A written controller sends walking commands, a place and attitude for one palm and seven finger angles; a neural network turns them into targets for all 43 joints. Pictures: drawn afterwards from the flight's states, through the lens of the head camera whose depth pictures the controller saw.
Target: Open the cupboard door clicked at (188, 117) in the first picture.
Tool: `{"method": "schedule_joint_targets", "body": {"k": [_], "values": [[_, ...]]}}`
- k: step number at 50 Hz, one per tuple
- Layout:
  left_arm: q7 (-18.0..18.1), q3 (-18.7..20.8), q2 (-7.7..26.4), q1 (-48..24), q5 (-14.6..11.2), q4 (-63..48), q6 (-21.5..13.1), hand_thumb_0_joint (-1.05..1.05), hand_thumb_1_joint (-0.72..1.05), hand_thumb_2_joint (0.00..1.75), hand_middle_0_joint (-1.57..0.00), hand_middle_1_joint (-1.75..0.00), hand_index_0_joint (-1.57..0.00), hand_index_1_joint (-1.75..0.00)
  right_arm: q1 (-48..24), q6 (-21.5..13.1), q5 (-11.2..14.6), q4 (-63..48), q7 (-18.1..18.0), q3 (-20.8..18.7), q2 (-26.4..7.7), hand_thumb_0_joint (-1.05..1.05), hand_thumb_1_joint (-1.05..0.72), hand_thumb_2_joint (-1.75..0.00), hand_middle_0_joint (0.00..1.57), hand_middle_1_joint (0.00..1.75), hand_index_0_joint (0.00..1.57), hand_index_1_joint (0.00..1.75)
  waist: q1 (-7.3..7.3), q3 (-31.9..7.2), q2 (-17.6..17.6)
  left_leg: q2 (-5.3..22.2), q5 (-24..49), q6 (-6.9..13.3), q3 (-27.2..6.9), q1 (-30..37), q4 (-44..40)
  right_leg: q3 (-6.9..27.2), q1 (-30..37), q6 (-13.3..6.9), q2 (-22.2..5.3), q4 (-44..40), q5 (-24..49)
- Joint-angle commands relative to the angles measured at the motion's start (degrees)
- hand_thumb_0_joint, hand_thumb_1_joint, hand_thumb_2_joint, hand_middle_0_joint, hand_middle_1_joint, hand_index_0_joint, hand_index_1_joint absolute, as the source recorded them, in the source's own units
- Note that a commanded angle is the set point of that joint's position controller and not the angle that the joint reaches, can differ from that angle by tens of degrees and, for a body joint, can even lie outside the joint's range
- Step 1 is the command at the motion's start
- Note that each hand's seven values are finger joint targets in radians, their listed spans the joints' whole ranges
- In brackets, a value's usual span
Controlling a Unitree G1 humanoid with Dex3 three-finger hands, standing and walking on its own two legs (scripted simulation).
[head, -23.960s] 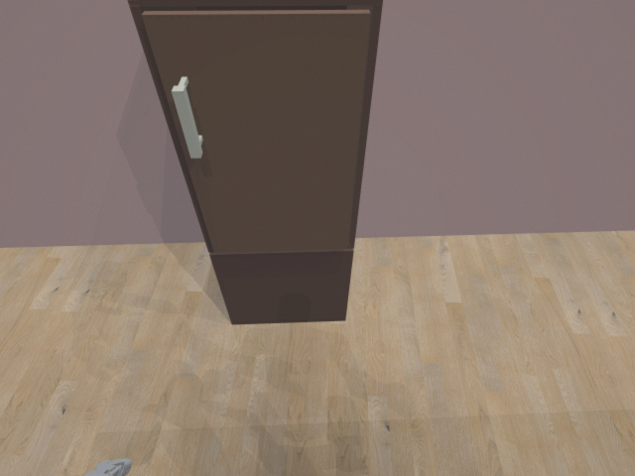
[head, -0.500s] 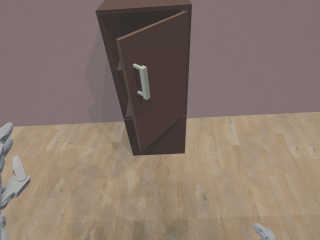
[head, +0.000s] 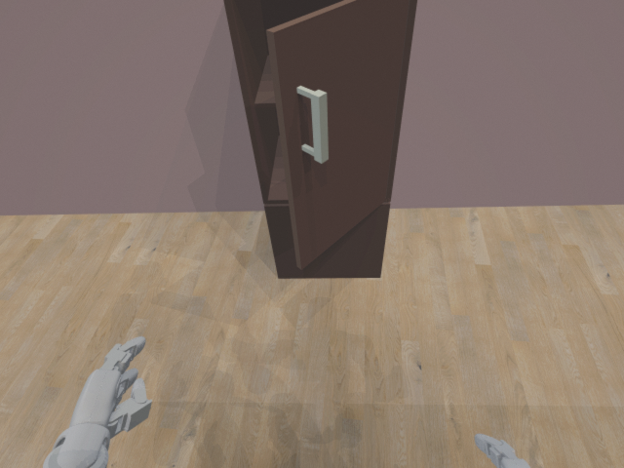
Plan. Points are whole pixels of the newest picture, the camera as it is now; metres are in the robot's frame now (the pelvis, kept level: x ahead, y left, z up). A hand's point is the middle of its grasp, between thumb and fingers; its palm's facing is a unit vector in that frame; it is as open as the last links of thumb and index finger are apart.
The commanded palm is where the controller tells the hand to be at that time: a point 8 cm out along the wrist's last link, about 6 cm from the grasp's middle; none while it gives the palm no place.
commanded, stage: let the arm hang, fingers relaxed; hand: left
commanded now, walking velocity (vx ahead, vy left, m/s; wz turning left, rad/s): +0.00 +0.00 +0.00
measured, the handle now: (312, 125) +0.67 +0.02 +0.10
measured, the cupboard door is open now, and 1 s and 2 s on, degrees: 47 47 47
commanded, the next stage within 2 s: look to check the result in 0.94 s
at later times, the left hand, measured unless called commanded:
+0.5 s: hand out of the picture -0.01 +0.25 -0.14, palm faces +0.00 -0.95 -0.31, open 7.3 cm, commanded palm none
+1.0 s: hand out of the picture +0.09 +0.23 -0.13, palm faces -0.04 -0.95 -0.31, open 7.3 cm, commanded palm none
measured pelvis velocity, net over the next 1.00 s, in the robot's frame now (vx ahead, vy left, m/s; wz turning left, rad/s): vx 0.01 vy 0.01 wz -0.03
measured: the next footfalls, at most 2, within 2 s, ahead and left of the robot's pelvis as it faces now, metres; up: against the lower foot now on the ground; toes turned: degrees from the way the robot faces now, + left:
none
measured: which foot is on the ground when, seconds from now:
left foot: down 0.00-1.00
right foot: down 0.00-1.00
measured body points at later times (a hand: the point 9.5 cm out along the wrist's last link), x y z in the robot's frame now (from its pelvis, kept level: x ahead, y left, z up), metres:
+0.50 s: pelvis -0.01 +0.02 +0.02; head +0.01 +0.00 +0.47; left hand -0.01 +0.29 -0.12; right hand +0.00 -0.21 -0.14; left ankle +0.00 +0.12 -0.72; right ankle +0.03 -0.09 -0.72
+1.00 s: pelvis +0.01 +0.01 +0.03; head +0.02 -0.01 +0.48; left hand +0.09 +0.28 -0.11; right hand +0.04 -0.27 -0.13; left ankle +0.00 +0.12 -0.72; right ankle +0.03 -0.09 -0.72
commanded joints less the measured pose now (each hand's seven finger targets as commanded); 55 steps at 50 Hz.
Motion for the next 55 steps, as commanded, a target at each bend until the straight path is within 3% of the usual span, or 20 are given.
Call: {"method": "schedule_joint_targets", "body": {"k": [1, 3, 4, 6, 9, 11, 13, 15, 20, 32, 39, 42, 46, 47, 48, 55], "values": [[-0.38, -2.12, 3.93, 0.11, -0.24, 7.56, -0.42, 0.00, 0.90, 0.90, -0.20, -0.30, -0.20, -0.30, -1.88, -0.39, -1.32, -3.07, -0.73, -1.42, -8.01, 0.00, -0.90, -0.90, 0.20, 0.30, 0.20, 0.30, 2.26, 0.37, -3.31, 9.04, 16.52, 5.33, -12.72, -8.81, -14.06, 7.72, 10.33, 1.90, -2.12, -6.72, 7.13], [-0.11, -2.77, 3.56, 0.85, -0.35, 14.20, -0.62, 0.00, 0.90, 0.90, -0.20, -0.30, -0.20, -0.30, -0.89, -0.01, -0.91, -0.50, -1.17, -0.61, -5.92, 0.00, -0.90, -0.90, 0.20, 0.30, 0.20, 0.30, 2.55, -1.90, -5.17, 6.06, 16.59, 2.59, -7.74, -4.95, -13.21, 9.99, 13.05, 0.64, -4.20, -10.51, 13.18], [0.03, -3.33, 3.35, 0.85, -0.59, 17.49, -0.91, 0.00, 0.90, 0.90, -0.20, -0.30, -0.20, -0.30, 0.40, 0.12, -0.59, 1.30, -1.39, -0.33, -5.22, 0.00, -0.90, -0.90, 0.20, 0.30, 0.20, 0.30, 2.02, -3.78, -3.86, 4.88, 16.73, 1.68, -5.83, -1.21, -12.58, 10.99, 13.28, -0.29, -5.35, -11.65, 16.10], [0.29, -4.02, 2.79, 0.64, -1.06, 23.08, -1.22, 0.00, 0.90, 0.90, -0.20, -0.30, -0.20, -0.30, 2.35, 0.27, -0.28, 4.44, -1.69, 0.00, -4.01, 0.00, -0.90, -0.90, 0.20, 0.30, 0.20, 0.30, 1.28, -6.22, 2.49, 4.93, 16.19, 1.12, -4.66, 3.57, -14.11, 10.31, 13.65, -0.66, -5.42, -12.78, 15.91], [0.63, -3.48, 0.42, 2.28, -1.01, 28.99, -1.05, 0.00, 0.90, 0.90, -0.20, -0.30, -0.20, -0.30, 2.86, 0.62, -0.38, 7.25, -2.08, -0.20, -2.95, 0.00, -0.90, -0.90, 0.20, 0.30, 0.20, 0.30, 1.82, -4.37, 8.46, 5.94, 10.56, 1.61, -5.65, 1.89, -17.65, 8.12, 14.75, 0.04, -4.14, -15.64, 9.62], [0.61, -4.09, 1.10, 1.93, -1.20, 32.37, -1.03, 0.00, 0.90, 0.90, -0.20, -0.30, -0.20, -0.30, 3.48, 1.08, -0.20, 9.09, -2.06, -0.23, -2.65, 0.00, -0.90, -0.90, 0.20, 0.30, 0.20, 0.30, 1.82, -1.65, 7.66, 5.77, 5.79, 1.56, -5.82, 0.50, -19.40, 8.15, 14.40, -0.20, -4.13, -17.45, 7.06], [0.54, -4.06, 1.44, 1.31, -1.20, 34.70, -1.19, 0.00, 0.90, 0.90, -0.20, -0.30, -0.20, -0.30, 5.03, 1.16, 0.00, 10.54, -2.18, -0.75, -3.29, 0.00, -0.90, -0.90, 0.20, 0.30, 0.20, 0.30, 1.54, 0.11, 1.58, 6.27, 3.74, 1.78, -6.57, 0.78, -20.29, 7.95, 13.23, -0.36, -4.19, -19.01, 5.24], [0.52, -4.22, 1.76, 0.71, -1.20, 36.89, -1.31, 0.00, 0.90, 0.90, -0.20, -0.30, -0.20, -0.30, 6.18, 1.17, 0.03, 12.22, -2.21, -1.02, -3.73, 0.00, -0.90, -0.90, 0.20, 0.30, 0.20, 0.30, 1.24, 2.08, -1.38, 6.29, 2.53, 1.93, -6.73, 1.09, -21.22, 8.09, 11.80, -0.47, -4.35, -19.91, 3.93], [0.59, -4.22, 2.50, 0.60, -1.16, 40.63, -1.45, 0.00, 0.90, 0.90, -0.20, -0.30, -0.20, -0.30, 6.84, 0.87, 0.06, 14.94, -2.34, -1.47, -4.84, 0.00, -0.90, -0.90, 0.20, 0.30, 0.20, 0.30, 1.25, 3.92, -3.27, 6.78, 0.86, 2.32, -6.96, 1.99, -22.95, 8.19, 10.44, -0.45, -4.29, -20.26, 3.05], [0.71, -3.81, 5.55, -2.49, -1.05, 42.91, -2.08, 0.00, 0.90, 0.90, -0.20, -0.30, -0.20, -0.30, 3.32, 0.33, 0.23, 17.68, -2.11, -1.56, -6.94, 0.00, -0.90, -0.90, 0.20, 0.30, 0.20, 0.30, 1.53, 4.48, -3.90, 6.54, 6.13, 2.17, -5.71, 4.50, -23.23, 9.37, 10.23, -0.33, -5.12, -21.62, 4.81], [0.68, -3.66, 7.08, -5.03, -1.11, 42.70, -2.64, 0.00, 0.90, 0.90, -0.20, -0.30, -0.20, -0.30, 0.86, -0.10, 0.11, 18.22, -1.99, -1.44, -8.11, 0.00, -0.90, -0.90, 0.20, 0.30, 0.20, 0.30, 1.37, 1.45, -2.06, 6.68, 11.90, 1.69, -5.35, 7.11, -23.27, 9.84, 13.10, -0.47, -5.73, -21.95, 10.41], [0.69, -3.45, 7.78, -5.93, -1.07, 42.43, -2.82, 0.00, 0.90, 0.90, -0.20, -0.30, -0.20, -0.30, 0.11, 0.01, 0.16, 18.09, -1.95, -1.51, -8.92, 0.00, -0.90, -0.90, 0.20, 0.30, 0.20, 0.30, 1.36, 1.91, -3.24, 6.72, 11.63, 1.53, -5.18, 7.15, -23.40, 9.75, 13.31, -0.41, -5.70, -22.91, 9.98], [0.60, -3.57, 8.27, -7.06, -1.19, 42.46, -2.87, 0.00, 0.90, 0.90, -0.20, -0.30, -0.20, -0.30, -0.70, 0.04, 0.04, 18.25, -1.90, -1.44, -9.60, 0.00, -0.90, -0.90, 0.20, 0.30, 0.20, 0.30, 1.21, 1.73, -2.29, 6.71, 11.63, 1.22, -5.01, 7.74, -23.81, 10.22, 13.84, -0.41, -5.89, -23.73, 9.89], [0.63, -3.46, 8.49, -7.08, -1.15, 42.29, -2.87, 0.00, 0.90, 0.90, -0.20, -0.30, -0.20, -0.30, -0.58, 0.12, 0.13, 18.14, -1.88, -1.41, -9.72, 0.00, -0.90, -0.90, 0.20, 0.30, 0.20, 0.30, 1.36, 1.84, -3.62, 6.63, 11.32, 1.40, -5.05, 7.68, -23.62, 10.11, 13.85, -0.33, -5.81, -24.18, 8.81], [0.59, -3.63, 8.44, -7.30, -1.18, 42.37, -2.84, 0.00, 0.90, 0.90, -0.20, -0.30, -0.20, -0.30, -0.87, 0.13, 0.01, 18.25, -1.85, -1.41, -9.89, 0.00, -0.90, -0.90, 0.20, 0.30, 0.20, 0.30, 1.19, 2.09, -2.61, 6.64, 11.40, 1.27, -4.84, 7.88, -23.60, 10.25, 13.54, -0.36, -6.01, -24.39, 8.74], [0.65, -3.59, 9.37, -7.98, -1.36, 42.44, -3.26, 0.00, 0.90, 0.90, -0.20, -0.30, -0.20, -0.30, -1.32, 0.01, 0.11, 18.23, -2.00, -1.36, -10.93, 0.00, -0.90, -0.90, 0.20, 0.30, 0.20, 0.30, 1.04, -1.67, -2.94, 7.17, 15.56, 0.98, -4.66, 10.19, -23.39, 9.87, 16.74, -0.42, -6.29, -23.52, 16.93]]}}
